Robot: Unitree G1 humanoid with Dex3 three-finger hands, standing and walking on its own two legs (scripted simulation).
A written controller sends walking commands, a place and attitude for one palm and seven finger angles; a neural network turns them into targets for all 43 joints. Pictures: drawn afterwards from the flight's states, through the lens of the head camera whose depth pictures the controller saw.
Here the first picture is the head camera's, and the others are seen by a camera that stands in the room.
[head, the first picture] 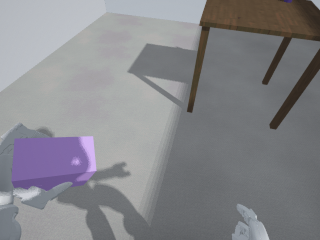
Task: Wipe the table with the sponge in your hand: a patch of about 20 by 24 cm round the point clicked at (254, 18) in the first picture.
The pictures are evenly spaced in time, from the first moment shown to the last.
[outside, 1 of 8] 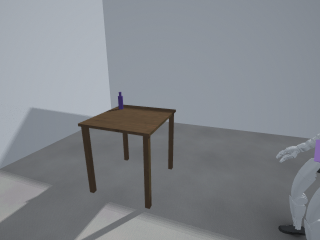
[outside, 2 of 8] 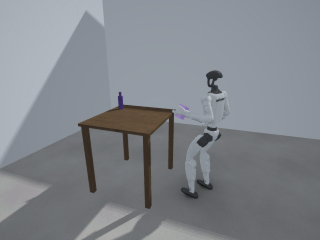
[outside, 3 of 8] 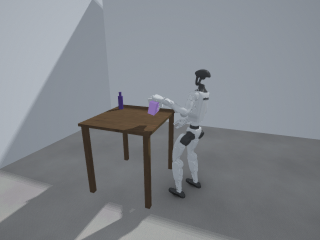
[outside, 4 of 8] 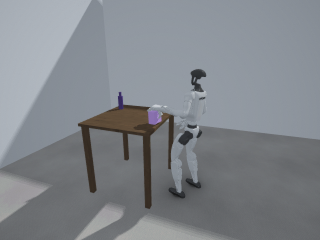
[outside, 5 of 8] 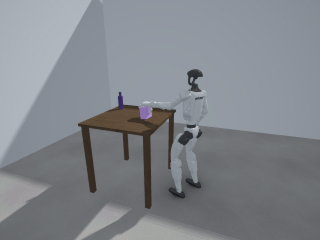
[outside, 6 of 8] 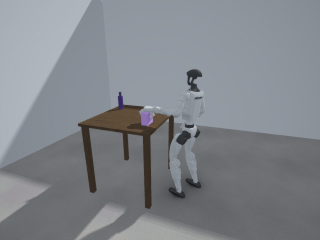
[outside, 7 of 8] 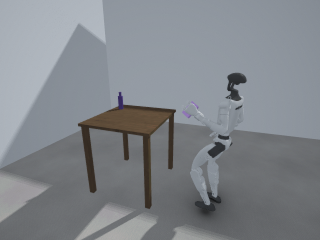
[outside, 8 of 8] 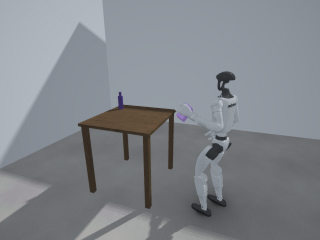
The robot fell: no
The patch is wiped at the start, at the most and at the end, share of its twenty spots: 0.00 0.90 0.90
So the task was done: yes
